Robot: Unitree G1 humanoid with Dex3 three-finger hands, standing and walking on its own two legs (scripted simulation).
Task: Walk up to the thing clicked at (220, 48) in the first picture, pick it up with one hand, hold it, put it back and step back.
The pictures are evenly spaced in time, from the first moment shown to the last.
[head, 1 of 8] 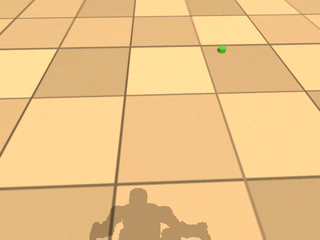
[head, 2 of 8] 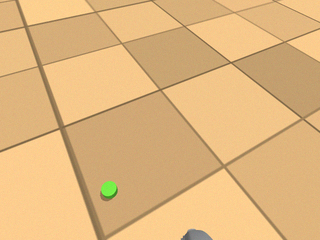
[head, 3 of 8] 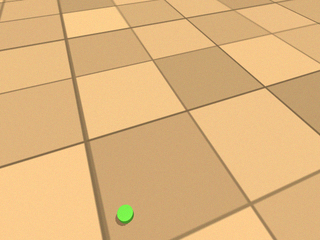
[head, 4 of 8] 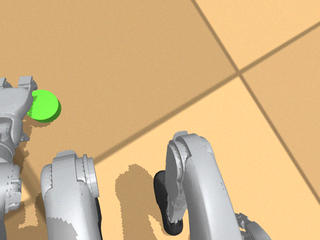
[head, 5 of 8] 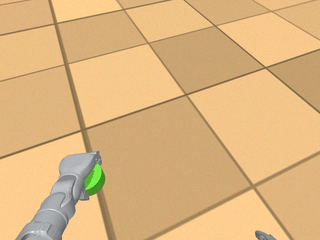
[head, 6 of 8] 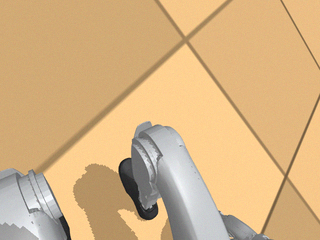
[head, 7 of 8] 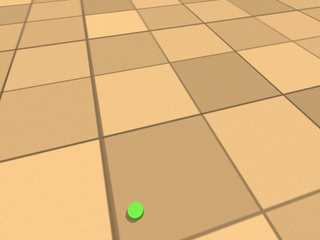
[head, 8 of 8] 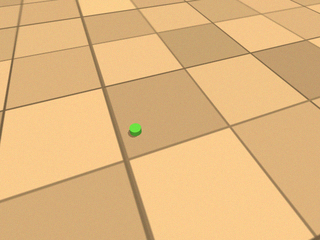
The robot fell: no
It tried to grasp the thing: yes
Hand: left
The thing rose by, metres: 0.69
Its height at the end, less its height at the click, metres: +0.00
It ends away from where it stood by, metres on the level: 0.00
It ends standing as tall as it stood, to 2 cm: yes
